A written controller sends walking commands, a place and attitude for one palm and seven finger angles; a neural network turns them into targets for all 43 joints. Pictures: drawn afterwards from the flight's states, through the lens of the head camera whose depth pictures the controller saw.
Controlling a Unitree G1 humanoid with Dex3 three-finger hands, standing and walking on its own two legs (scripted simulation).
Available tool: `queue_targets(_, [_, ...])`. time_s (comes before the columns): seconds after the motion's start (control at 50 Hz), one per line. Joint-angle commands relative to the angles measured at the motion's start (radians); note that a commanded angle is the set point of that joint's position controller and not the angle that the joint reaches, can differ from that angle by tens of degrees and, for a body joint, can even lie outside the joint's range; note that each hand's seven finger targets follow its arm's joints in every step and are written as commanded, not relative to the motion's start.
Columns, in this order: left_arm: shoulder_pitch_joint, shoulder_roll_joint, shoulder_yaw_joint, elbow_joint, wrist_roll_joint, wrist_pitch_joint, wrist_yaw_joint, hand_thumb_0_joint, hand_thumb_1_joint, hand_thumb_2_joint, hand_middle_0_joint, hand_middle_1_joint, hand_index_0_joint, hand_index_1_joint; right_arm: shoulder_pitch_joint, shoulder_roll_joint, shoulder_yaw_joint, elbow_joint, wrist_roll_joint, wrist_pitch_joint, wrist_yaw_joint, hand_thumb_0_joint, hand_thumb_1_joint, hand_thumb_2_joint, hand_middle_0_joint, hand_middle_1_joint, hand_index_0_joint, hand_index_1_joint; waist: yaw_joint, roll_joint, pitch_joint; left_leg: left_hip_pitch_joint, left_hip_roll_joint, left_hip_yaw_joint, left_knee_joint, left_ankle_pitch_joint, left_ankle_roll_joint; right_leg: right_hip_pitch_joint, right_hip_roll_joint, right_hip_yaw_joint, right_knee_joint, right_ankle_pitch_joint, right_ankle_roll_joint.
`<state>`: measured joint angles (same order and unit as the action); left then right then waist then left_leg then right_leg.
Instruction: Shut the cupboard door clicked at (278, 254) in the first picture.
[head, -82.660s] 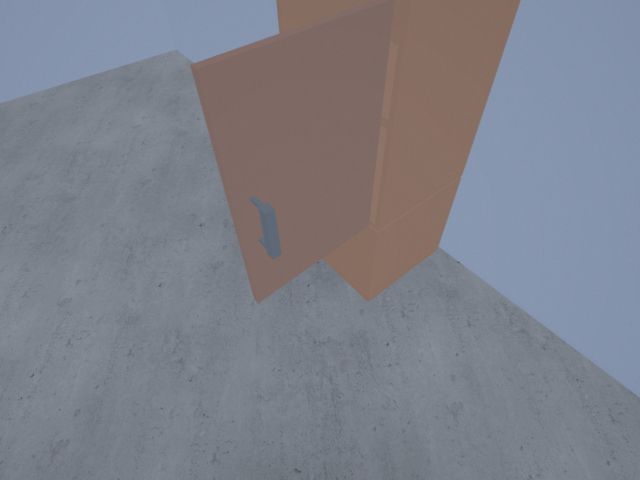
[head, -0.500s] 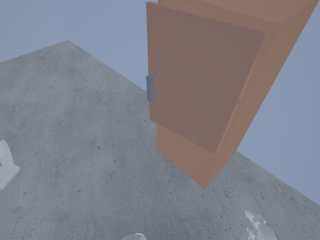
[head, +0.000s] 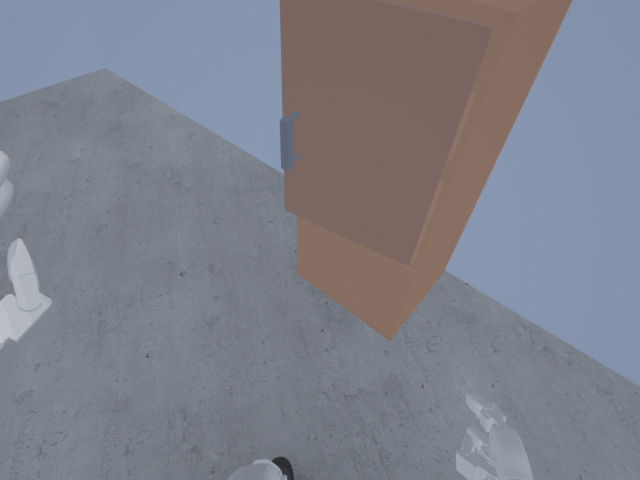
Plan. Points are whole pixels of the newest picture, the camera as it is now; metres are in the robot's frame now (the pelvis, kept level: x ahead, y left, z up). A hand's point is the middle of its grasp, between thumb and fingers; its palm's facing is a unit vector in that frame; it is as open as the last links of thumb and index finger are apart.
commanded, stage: stop stepping back and stand still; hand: left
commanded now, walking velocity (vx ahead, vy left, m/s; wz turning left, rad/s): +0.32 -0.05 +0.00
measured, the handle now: (291, 141) +0.84 +0.15 -0.06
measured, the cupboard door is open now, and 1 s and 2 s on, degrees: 9 9 9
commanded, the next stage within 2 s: none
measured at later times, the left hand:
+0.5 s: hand (14, 355) +0.16 +0.26 +0.20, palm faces +0.32 -0.84 -0.44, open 7.4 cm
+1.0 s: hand (66, 313) +0.20 +0.25 +0.18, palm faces +0.39 -0.82 -0.42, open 7.4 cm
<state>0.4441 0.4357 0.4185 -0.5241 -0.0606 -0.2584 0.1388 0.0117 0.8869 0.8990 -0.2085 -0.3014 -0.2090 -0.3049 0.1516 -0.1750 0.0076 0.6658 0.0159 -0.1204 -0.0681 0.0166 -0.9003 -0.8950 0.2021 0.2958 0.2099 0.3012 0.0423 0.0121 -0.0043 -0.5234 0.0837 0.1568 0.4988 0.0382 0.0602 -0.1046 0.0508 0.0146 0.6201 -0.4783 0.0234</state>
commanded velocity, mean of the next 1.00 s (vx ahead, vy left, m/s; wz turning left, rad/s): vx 0.10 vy -0.03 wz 0.00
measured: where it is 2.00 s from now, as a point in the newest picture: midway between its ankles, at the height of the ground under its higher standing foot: outside the picture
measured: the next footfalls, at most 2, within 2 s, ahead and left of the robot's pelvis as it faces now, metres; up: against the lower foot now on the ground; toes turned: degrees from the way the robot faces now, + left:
left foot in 0.30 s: +0.04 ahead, +0.13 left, +0.00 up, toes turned +1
right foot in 0.58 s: -0.05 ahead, -0.05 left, +0.00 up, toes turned -6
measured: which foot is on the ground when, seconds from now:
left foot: down 0.00-0.12, up 0.14-0.28, down 0.30-0.58, up 0.60-0.92, down 0.94-1.00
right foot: down 0.00-0.30, up 0.32-0.56, down 0.58-1.00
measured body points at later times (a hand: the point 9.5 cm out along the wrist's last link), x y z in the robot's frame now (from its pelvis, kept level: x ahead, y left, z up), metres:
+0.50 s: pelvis -0.07 +0.02 +0.02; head -0.06 +0.05 +0.47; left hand +0.13 +0.30 +0.22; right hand +0.04 -0.21 -0.07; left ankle +0.00 +0.13 -0.72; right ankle -0.08 -0.06 -0.69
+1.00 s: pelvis -0.02 +0.01 +0.01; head +0.00 +0.02 +0.46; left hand +0.17 +0.29 +0.21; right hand +0.14 -0.26 -0.06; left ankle +0.02 +0.13 -0.72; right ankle -0.09 -0.05 -0.71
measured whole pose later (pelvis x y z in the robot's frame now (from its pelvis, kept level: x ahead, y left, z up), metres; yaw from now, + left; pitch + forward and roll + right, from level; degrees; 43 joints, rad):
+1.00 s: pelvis -0.02 +0.01 +0.01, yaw -3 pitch -1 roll +2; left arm 0.50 0.41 0.39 -0.52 -0.05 -0.21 0.17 0.02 0.89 0.90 -0.21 -0.30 -0.21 -0.30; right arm 0.19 -0.24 -0.04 0.61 0.01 -0.07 -0.08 0.02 -0.90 -0.90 0.20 0.29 0.20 0.30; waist 0.01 -0.06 0.06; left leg -0.30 0.03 0.10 0.56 -0.25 0.00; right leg -0.18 0.02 -0.09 0.66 -0.41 -0.02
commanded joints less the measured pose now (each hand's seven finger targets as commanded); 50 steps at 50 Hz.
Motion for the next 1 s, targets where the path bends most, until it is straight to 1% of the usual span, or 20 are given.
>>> queue_targets(0.0, [-0.011,0.189,0.172,-0.072,-0.028,0.007,0.006,0.0,0.9,0.9,-0.2,-0.3,-0.2,-0.3,-0.07,-0.165,-0.051,-0.208,0.002,-0.029,-0.01,0.0,-0.9,-0.9,0.2,0.3,0.2,0.3,-0.047,0.172,-0.069,0.285,0.107,-0.215,-0.257,-0.601,-0.067,-0.249,0.013,-0.07,-0.148,-0.121,-0.033])
queue_targets(0.06, [0.076,0.194,0.185,-0.099,-0.04,0.038,0.004,0.0,0.9,0.9,-0.2,-0.3,-0.2,-0.3,-0.049,-0.161,-0.049,-0.239,-0.009,0.015,-0.009,0.0,-0.9,-0.9,0.2,0.3,0.2,0.3,-0.044,0.208,-0.011,0.108,-0.009,-0.089,-0.198,-0.753,-0.215,-0.18,0.022,-0.125,-0.24,-0.219,-0.109])
queue_targets(0.08, [0.105,0.212,0.185,-0.125,-0.034,0.032,0.006,0.0,0.9,0.9,-0.2,-0.3,-0.2,-0.3,-0.027,-0.151,-0.056,-0.23,0.0,0.02,-0.005,0.0,-0.9,-0.9,0.2,0.3,0.2,0.3,-0.044,0.017,-0.014,0.212,-0.076,-0.012,0.094,-0.606,-0.182,-0.35,-0.081,-0.007,-0.35,-0.315,-0.155])
queue_targets(0.1, [0.138,0.232,0.185,-0.164,-0.036,0.026,0.009,0.0,0.9,0.9,-0.2,-0.3,-0.2,-0.3,-0.019,-0.145,-0.069,-0.217,-0.002,0.027,-0.007,0.0,-0.9,-0.9,0.2,0.3,0.2,0.3,-0.05,-0.236,0.023,0.277,-0.106,-0.082,0.5,-0.448,-0.144,-0.595,-0.277,0.276,-0.489,-0.457,-0.229])
queue_targets(0.12, [0.126,0.266,0.219,-0.219,-0.034,0.021,0.024,0.0,0.9,0.9,-0.2,-0.3,-0.2,-0.3,-0.015,-0.157,-0.076,-0.197,-0.006,0.029,-0.005,0.0,-0.9,-0.9,0.2,0.3,0.2,0.3,-0.043,-0.299,0.044,0.192,-0.097,-0.157,0.698,-0.427,-0.119,-0.629,-0.384,0.387,-0.529,-0.403,-0.302])
queue_targets(0.16, [0.068,0.222,0.176,-0.265,-0.017,0.009,0.03,0.0,0.9,0.9,-0.2,-0.3,-0.2,-0.3,0.001,-0.138,-0.047,-0.19,-0.003,0.021,0.0,0.0,-0.9,-0.9,0.2,0.3,0.2,0.3,-0.058,-0.193,0.075,-0.045,-0.008,-0.2,0.616,-0.432,-0.082,-0.371,-0.35,0.222,-0.412,-0.107,-0.257])
queue_targets(0.24, [-0.176,0.156,0.075,-0.111,0.02,0.015,0.056,0.0,0.9,0.9,-0.2,-0.3,-0.2,-0.3,0.035,-0.189,-0.057,-0.133,-0.009,-0.037,-0.031,0.0,-0.9,-0.9,0.2,0.3,0.2,0.3,-0.09,0.127,0.072,0.25,-0.031,-0.145,-0.007,-0.303,-0.069,-0.301,-0.145,-0.035,-0.086,0.049,-0.089])
queue_targets(0.28, [-0.223,0.159,0.066,-0.176,0.024,0.001,0.068,0.0,0.9,0.9,-0.2,-0.3,-0.2,-0.3,0.049,-0.222,-0.07,-0.165,-0.009,-0.065,-0.041,0.0,-0.9,-0.9,0.2,0.3,0.2,0.3,-0.071,0.374,-0.005,0.334,0.201,-0.567,-0.228,-0.438,0.031,-0.384,-0.038,-0.051,0.163,-0.038,-0.02])
queue_targets(0.34, [-0.105,0.224,0.144,-0.269,0.006,-0.016,0.048,0.0,0.9,0.9,-0.2,-0.3,-0.2,-0.3,0.019,-0.163,-0.058,-0.155,-0.027,-0.09,-0.022,0.0,-0.9,-0.9,0.2,0.3,0.2,0.3,-0.067,0.272,-0.111,0.351,0.203,-0.623,-0.317,-0.553,0.001,-0.364,-0.031,0.011,0.321,-0.017,-0.023])
queue_targets(0.5, [0.233,0.185,0.187,-0.203,0.006,0.029,0.042,0.0,0.9,0.9,-0.2,-0.3,-0.2,-0.3,-0.011,-0.144,-0.04,-0.189,-0.029,-0.011,0.005,0.0,-0.9,-0.9,0.2,0.3,0.2,0.3,-0.053,0.205,-0.069,-0.028,0.097,-0.233,-0.254,-0.744,-0.016,0.077,0.014,-0.153,-0.083,0.049,-0.057])
queue_targets(0.52, [0.231,0.196,0.199,-0.149,0.01,0.041,0.044,0.0,0.9,0.9,-0.2,-0.3,-0.2,-0.3,-0.005,-0.143,-0.043,-0.189,-0.029,0.007,-0.001,0.0,-0.9,-0.9,0.2,0.3,0.2,0.3,-0.052,0.146,-0.057,-0.064,0.062,-0.196,-0.153,-0.728,-0.029,0.1,-0.019,-0.107,-0.155,0.018,-0.077])
queue_targets(0.54, [0.206,0.187,0.188,-0.102,0.011,0.055,0.047,0.0,0.9,0.9,-0.2,-0.3,-0.2,-0.3,-0.004,-0.128,-0.043,-0.189,-0.029,0.031,-0.004,0.0,-0.9,-0.9,0.2,0.3,0.2,0.3,-0.056,-0.002,-0.022,-0.138,0.018,-0.16,0.063,-0.67,-0.044,0.079,-0.135,0.08,-0.267,-0.087,-0.138])
queue_targets(0.56, [0.165,0.206,0.195,-0.072,0.009,0.064,0.048,0.0,0.9,0.9,-0.2,-0.3,-0.2,-0.3,0.002,-0.124,-0.046,-0.19,-0.029,0.051,-0.004,0.0,-0.9,-0.9,0.2,0.3,0.2,0.3,-0.052,-0.195,0.003,-0.19,-0.052,-0.123,0.336,-0.553,-0.061,-0.006,-0.34,0.429,-0.448,-0.26,-0.225])
queue_targets(0.58, [0.082,0.209,0.187,-0.061,0.0,0.05,0.05,0.0,0.9,0.9,-0.2,-0.3,-0.2,-0.3,-0.001,-0.14,-0.043,-0.175,-0.033,0.048,-0.005,0.0,-0.9,-0.9,0.2,0.3,0.2,0.3,-0.054,-0.222,0.073,-0.212,-0.048,-0.146,0.481,-0.495,-0.071,-0.066,-0.431,0.475,-0.504,-0.123,-0.258])
queue_targets(0.62, [0.014,0.184,0.169,-0.008,0.008,0.027,0.057,0.0,0.9,0.9,-0.2,-0.3,-0.2,-0.3,0.015,-0.145,-0.047,-0.149,-0.024,0.027,0.001,0.0,-0.9,-0.9,0.2,0.3,0.2,0.3,-0.075,-0.159,-0.035,-0.176,-0.039,-0.175,0.516,-0.428,-0.073,0.009,-0.378,0.373,-0.388,0.148,-0.205])
queue_targets(0.7, [-0.033,0.114,0.059,0.073,0.017,0.024,0.045,0.0,0.9,0.9,-0.2,-0.3,-0.2,-0.3,-0.013,-0.138,-0.03,-0.144,-0.018,0.029,-0.012,0.0,-0.9,-0.9,0.2,0.3,0.2,0.3,-0.055,-0.133,0.042,-0.075,-0.04,-0.1,0.423,-0.323,-0.072,-0.058,-0.278,0.114,-0.342,0.444,-0.123])
queue_targets(0.8, [-0.139,0.13,0.031,-0.088,0.03,-0.003,0.054,0.0,0.9,0.9,-0.2,-0.3,-0.2,-0.3,-0.047,-0.141,-0.042,-0.168,-0.016,-0.016,-0.027,0.0,-0.9,-0.9,0.2,0.3,0.2,0.3,-0.017,-0.165,0.016,0.073,-0.067,-0.037,0.214,-0.292,-0.041,-0.002,-0.254,0.055,-0.292,0.664,-0.065])
queue_targets(0.88, [-0.048,0.192,0.125,-0.243,0.016,-0.023,0.061,0.0,0.9,0.9,-0.2,-0.3,-0.2,-0.3,-0.024,-0.143,-0.053,-0.187,-0.016,-0.02,-0.024,0.0,-0.9,-0.9,0.2,0.3,0.2,0.3,-0.024,-0.014,-0.073,0.294,-0.081,-0.045,-0.02,-0.124,-0.022,0.013,-0.225,0.021,-0.154,0.781,-0.038])
queue_targets(0.94, [0.042,0.199,0.173,-0.276,0.007,-0.031,0.063,0.0,0.9,0.9,-0.2,-0.3,-0.2,-0.3,0.007,-0.165,-0.067,-0.209,-0.008,0.0,-0.011,0.0,-0.9,-0.9,0.2,0.3,0.2,0.3,-0.032,0.213,-0.194,0.593,0.142,-0.328,-0.017,0.354,0.098,-0.224,-0.078,-0.037,0.123,0.361,0.042])
queue_targets(0.98, [0.058,0.208,0.193,-0.253,0.01,-0.021,0.054,0.0,0.9,0.9,-0.2,-0.3,-0.2,-0.3,-0.01,-0.136,-0.054,-0.205,-0.019,-0.005,0.001,0.0,-0.9,-0.9,0.2,0.3,0.2,0.3,-0.028,0.3,-0.152,0.502,0.155,-0.315,-0.053,0.362,0.079,-0.216,-0.061,-0.034,0.005,0.084,-0.003])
